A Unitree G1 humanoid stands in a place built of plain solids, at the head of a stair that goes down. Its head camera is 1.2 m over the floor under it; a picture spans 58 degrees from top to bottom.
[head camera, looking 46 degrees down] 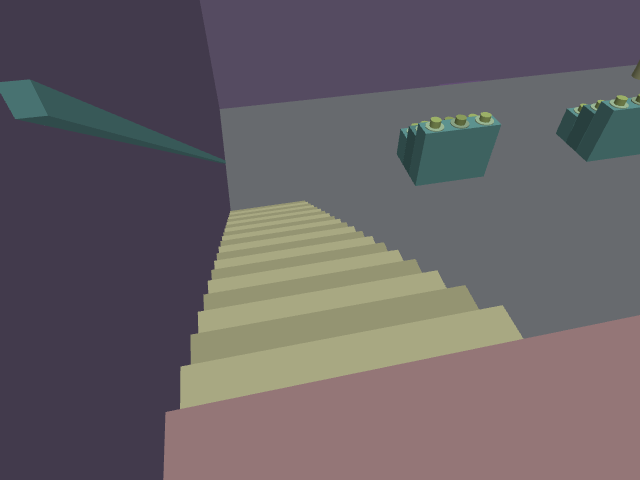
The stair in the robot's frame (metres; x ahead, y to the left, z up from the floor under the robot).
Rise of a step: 0.17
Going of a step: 0.23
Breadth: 1.21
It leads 12 degrees to the left of straight ahead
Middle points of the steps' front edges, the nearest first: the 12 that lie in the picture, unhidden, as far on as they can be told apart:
0.62 -0.16 0.00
0.85 -0.11 -0.17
1.08 -0.06 -0.34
1.31 -0.01 -0.51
1.54 0.04 -0.68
1.77 0.09 -0.85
2.00 0.14 -1.02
2.23 0.18 -1.19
2.46 0.23 -1.36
2.69 0.28 -1.53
2.92 0.33 -1.70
3.15 0.38 -1.87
